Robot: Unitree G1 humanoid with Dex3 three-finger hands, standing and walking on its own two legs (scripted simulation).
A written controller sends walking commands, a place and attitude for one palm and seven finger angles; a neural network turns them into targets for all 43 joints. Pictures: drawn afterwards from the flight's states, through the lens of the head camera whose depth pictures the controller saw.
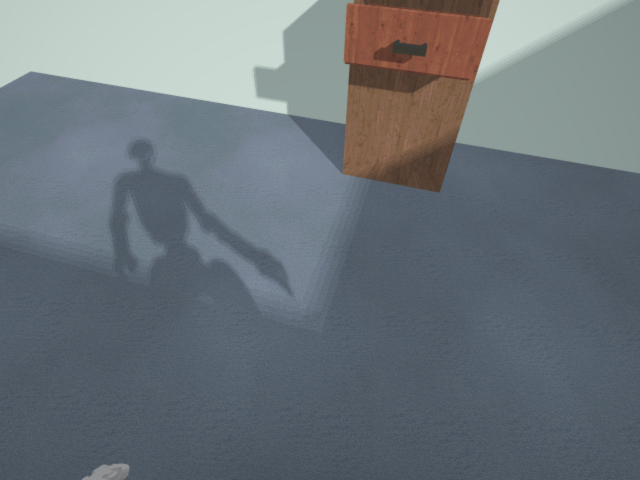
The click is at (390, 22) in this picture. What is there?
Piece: drawer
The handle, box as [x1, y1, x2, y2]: [392, 40, 426, 56]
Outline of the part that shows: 393,44 392,52 424,56 426,50 426,43 424,43 423,46 400,43 399,40 397,40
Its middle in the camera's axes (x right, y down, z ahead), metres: +0.29 -0.61 +1.24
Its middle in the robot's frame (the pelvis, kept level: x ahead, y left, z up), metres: +1.35 -0.22 -0.01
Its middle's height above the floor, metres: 0.76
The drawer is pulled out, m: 0.22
